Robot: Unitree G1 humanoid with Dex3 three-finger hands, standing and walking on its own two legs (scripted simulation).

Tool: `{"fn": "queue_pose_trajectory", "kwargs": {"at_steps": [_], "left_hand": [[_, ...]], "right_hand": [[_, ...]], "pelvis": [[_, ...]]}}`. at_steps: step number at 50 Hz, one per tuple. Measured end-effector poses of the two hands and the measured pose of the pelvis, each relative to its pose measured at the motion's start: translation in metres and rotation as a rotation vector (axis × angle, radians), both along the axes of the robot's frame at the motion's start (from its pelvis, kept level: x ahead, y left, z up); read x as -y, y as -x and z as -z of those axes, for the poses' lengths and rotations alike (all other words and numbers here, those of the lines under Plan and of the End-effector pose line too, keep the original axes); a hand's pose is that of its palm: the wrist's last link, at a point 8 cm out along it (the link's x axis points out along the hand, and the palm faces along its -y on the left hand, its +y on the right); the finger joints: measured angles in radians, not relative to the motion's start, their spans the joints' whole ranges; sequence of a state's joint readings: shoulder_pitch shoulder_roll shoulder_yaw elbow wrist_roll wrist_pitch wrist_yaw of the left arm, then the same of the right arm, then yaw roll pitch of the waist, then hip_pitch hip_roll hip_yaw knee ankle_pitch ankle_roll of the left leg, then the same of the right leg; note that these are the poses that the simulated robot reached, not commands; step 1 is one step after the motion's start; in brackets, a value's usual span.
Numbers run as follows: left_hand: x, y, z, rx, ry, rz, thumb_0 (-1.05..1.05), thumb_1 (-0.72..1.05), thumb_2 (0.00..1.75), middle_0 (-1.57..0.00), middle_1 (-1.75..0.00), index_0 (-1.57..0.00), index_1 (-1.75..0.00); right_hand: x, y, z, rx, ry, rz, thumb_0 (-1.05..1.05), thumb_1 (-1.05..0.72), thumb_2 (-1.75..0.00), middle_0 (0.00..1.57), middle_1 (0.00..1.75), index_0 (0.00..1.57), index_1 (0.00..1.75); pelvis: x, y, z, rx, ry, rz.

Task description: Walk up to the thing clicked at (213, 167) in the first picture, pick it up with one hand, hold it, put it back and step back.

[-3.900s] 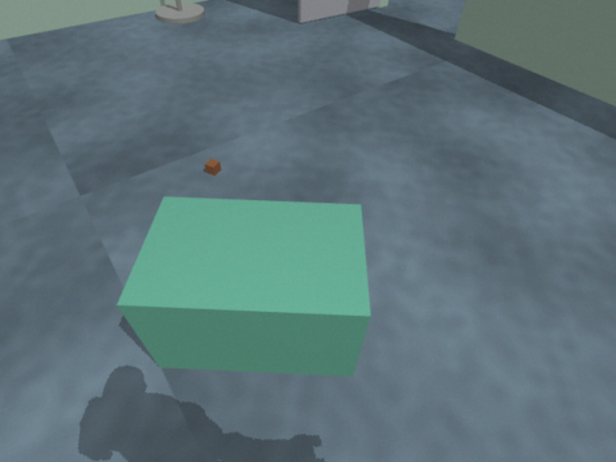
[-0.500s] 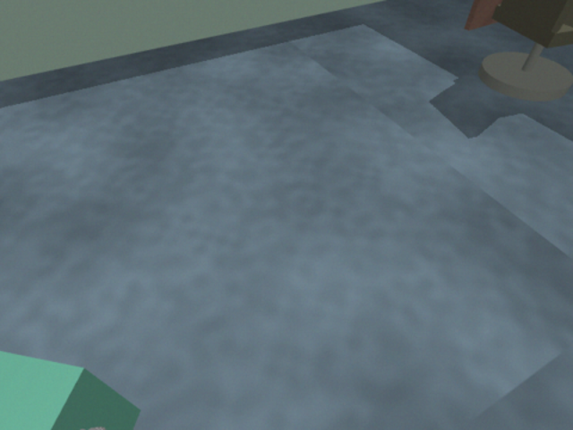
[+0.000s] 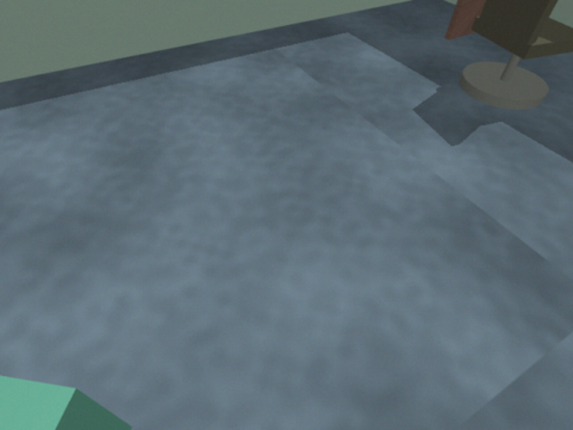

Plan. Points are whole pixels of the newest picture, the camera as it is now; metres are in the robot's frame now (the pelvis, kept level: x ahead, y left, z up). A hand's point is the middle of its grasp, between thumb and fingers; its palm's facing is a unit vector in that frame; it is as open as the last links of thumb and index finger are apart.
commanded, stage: walk up
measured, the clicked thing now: out of the picture -0.29 +1.58 -0.75
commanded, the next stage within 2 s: stand in 0.30 s
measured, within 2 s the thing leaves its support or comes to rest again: neither
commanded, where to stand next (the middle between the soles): +0.05 +0.00 m, yaw +2 degrees
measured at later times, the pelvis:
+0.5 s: pelvis +0.01 +0.00 +0.01, yaw +1 degrees
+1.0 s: pelvis +0.00 +0.00 +0.01, yaw +2 degrees
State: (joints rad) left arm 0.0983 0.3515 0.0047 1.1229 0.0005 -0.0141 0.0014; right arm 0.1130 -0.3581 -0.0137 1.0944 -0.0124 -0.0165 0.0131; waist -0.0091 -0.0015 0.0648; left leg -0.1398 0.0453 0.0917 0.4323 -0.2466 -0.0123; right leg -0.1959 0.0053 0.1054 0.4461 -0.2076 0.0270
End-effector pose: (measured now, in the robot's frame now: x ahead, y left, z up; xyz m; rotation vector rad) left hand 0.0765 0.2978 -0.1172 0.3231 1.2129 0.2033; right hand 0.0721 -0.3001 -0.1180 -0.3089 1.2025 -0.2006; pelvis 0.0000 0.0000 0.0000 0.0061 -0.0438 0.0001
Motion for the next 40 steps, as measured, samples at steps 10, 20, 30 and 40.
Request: {"fn": "queue_pose_trajectory", "kwargs": {"at_steps": [10, 20, 30, 40], "left_hand": [[0.007, -0.015, -0.003, 0.009, 0.003, 0.018, 0.00, 0.91, 0.89, -0.21, -0.30, -0.20, -0.30], [0.008, -0.024, -0.005, 0.017, 0.005, 0.030, 0.00, 0.91, 0.89, -0.21, -0.30, -0.20, -0.30], [0.008, -0.015, -0.005, 0.010, 0.006, 0.020, 0.00, 0.91, 0.89, -0.21, -0.30, -0.20, -0.30], [0.006, 0.003, -0.005, -0.004, 0.006, 0.002, 0.00, 0.91, 0.89, -0.21, -0.30, -0.20, -0.30]], "right_hand": [[0.001, -0.022, -0.004, 0.041, -0.007, 0.016, 0.01, -0.91, -0.90, 0.20, 0.29, 0.20, 0.30], [-0.002, -0.012, -0.003, 0.001, -0.013, 0.025, 0.01, -0.91, -0.90, 0.20, 0.29, 0.20, 0.30], [-0.001, 0.000, -0.002, -0.033, -0.009, 0.027, 0.01, -0.91, -0.90, 0.20, 0.29, 0.20, 0.30], [-0.001, 0.004, -0.003, -0.035, -0.007, 0.004, 0.01, -0.91, -0.90, 0.20, 0.29, 0.20, 0.30]], "pelvis": [[0.000, -0.005, -0.003, 0.001, 0.001, 0.010], [0.002, -0.007, -0.005, -0.002, -0.001, -0.001], [0.003, -0.004, -0.006, 0.002, 0.000, -0.016], [0.003, 0.002, -0.007, 0.002, 0.002, -0.026]]}}
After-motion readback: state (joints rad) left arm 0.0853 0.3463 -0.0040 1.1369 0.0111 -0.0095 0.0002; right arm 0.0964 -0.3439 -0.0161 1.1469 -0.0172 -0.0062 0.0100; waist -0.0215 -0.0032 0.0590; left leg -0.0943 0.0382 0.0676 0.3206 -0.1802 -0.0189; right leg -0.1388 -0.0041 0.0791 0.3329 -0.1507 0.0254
